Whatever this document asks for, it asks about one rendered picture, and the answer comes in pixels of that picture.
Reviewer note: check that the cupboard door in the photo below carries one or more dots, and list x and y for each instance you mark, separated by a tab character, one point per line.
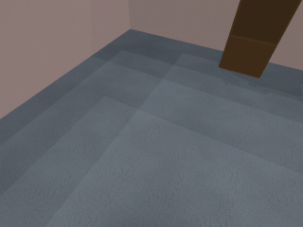
263	20

